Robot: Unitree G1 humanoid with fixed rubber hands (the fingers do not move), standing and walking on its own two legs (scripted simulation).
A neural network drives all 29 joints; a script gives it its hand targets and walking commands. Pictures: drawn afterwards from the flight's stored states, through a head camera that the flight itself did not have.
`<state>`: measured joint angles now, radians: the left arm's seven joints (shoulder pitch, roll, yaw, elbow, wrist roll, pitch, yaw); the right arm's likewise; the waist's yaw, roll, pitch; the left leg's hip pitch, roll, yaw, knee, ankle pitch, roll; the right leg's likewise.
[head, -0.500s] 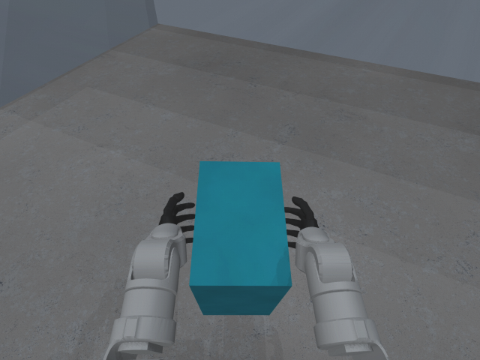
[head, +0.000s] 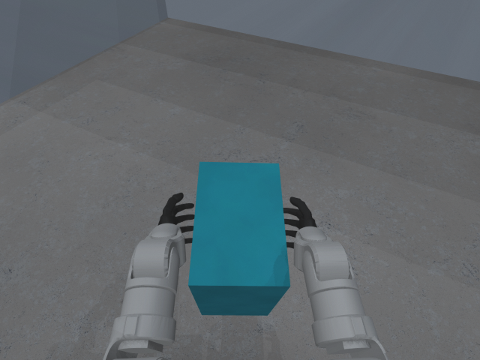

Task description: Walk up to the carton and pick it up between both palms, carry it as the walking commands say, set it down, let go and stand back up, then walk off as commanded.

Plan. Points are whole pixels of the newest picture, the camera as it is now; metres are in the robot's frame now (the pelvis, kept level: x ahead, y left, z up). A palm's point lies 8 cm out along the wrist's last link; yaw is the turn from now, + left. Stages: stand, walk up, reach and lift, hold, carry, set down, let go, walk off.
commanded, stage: carry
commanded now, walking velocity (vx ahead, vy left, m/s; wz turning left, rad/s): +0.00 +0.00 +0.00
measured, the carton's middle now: (236, 246) +0.33 +0.01 -0.04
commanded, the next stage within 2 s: hold in 1.40 s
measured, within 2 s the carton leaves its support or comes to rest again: neither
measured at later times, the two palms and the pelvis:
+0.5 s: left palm (160, 230) +0.31 +0.14 +0.05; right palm (297, 234) +0.30 -0.10 +0.04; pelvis +0.00 +0.02 +0.00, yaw +0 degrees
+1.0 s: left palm (149, 229) +0.31 +0.16 +0.05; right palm (285, 231) +0.31 -0.08 +0.04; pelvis +0.00 +0.03 +0.00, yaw +0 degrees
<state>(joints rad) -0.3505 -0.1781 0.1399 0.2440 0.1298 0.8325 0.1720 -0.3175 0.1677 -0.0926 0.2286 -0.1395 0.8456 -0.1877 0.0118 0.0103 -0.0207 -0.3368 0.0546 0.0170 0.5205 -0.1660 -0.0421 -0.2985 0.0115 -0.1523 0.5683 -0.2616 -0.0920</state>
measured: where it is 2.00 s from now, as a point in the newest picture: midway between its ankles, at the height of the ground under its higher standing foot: outside the picture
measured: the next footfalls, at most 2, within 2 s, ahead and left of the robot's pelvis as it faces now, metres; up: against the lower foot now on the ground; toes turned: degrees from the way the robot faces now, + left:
none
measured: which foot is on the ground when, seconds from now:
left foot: down 0.00-1.00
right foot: down 0.00-1.00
